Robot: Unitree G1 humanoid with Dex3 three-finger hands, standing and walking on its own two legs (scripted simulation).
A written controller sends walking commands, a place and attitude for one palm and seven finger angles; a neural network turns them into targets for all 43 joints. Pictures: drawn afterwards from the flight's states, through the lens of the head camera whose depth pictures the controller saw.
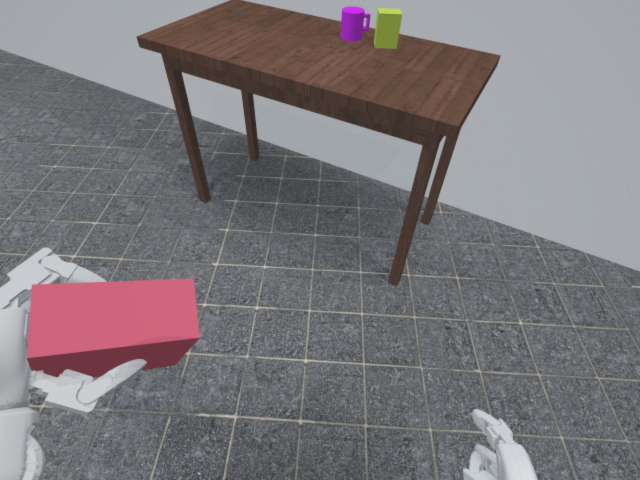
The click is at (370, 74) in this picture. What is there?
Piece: table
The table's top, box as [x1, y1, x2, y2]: [137, 0, 500, 138]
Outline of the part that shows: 137,36 140,47 453,138 495,68 500,55 399,34 396,49 375,48 373,45 373,28 369,27 367,31 363,31 362,38 358,41 346,41 341,39 339,36 340,21 242,0 230,0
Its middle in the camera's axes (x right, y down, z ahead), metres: -0.02 -0.64 +1.32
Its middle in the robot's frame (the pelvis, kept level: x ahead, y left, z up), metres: +1.41 +0.09 -0.04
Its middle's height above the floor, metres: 0.74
